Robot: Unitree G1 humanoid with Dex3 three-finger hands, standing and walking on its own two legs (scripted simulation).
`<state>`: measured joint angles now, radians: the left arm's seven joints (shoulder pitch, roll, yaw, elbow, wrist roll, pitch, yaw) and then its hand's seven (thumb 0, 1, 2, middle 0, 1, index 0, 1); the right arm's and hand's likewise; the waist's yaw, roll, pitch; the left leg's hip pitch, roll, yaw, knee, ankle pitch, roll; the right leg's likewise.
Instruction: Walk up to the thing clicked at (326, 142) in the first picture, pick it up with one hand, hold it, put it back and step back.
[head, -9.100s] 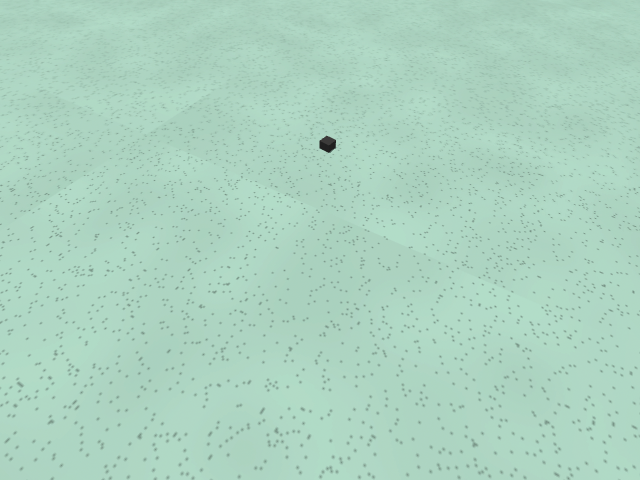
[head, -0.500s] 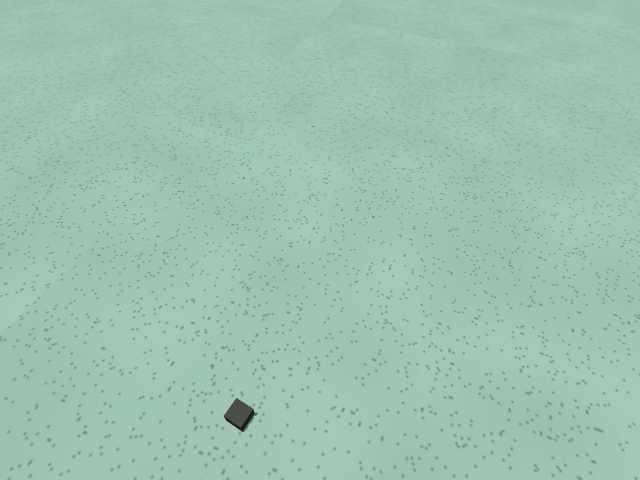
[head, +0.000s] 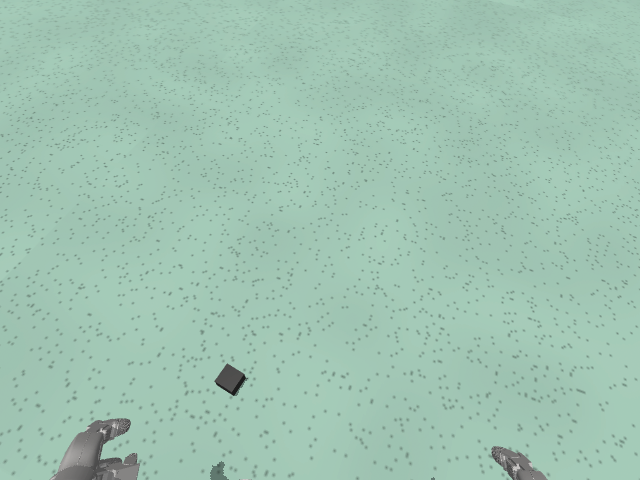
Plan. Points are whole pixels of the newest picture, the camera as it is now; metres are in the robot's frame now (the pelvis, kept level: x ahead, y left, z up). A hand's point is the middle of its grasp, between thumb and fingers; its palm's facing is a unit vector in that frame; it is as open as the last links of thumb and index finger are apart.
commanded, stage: rise first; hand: left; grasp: from above
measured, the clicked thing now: (230, 379) +0.43 +0.23 -0.74
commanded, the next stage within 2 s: none
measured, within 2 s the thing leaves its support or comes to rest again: neither
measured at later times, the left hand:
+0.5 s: hand out of the picture +0.14 +0.27 -0.22, palm faces -0.03 -0.85 -0.53, open 14.0 cm
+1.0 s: hand (146, 460) +0.18 +0.30 -0.35, palm faces -0.20 -0.54 -0.81, open 14.1 cm
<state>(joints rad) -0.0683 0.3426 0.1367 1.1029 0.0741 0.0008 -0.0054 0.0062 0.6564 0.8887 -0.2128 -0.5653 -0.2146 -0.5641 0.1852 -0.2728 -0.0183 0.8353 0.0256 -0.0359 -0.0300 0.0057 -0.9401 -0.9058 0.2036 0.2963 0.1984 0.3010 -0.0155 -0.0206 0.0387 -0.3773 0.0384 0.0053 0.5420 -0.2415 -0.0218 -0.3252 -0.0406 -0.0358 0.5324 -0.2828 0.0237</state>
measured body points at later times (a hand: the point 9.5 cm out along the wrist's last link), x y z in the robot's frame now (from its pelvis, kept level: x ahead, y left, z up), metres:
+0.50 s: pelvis +0.00 +0.01 -0.06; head +0.09 +0.02 +0.38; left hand +0.15 +0.31 -0.18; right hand +0.14 -0.25 -0.17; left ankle +0.02 +0.13 -0.73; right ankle -0.01 -0.14 -0.73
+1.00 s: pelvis -0.03 +0.00 -0.17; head +0.11 +0.02 +0.25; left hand +0.19 +0.32 -0.30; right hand +0.14 -0.26 -0.29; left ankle +0.02 +0.13 -0.73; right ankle -0.01 -0.14 -0.73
